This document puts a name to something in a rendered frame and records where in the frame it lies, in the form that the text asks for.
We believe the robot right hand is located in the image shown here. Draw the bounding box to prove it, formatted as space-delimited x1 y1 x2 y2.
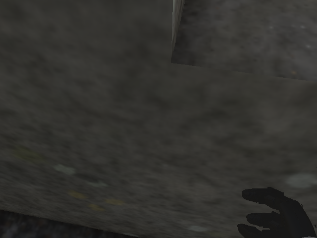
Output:
237 186 317 238

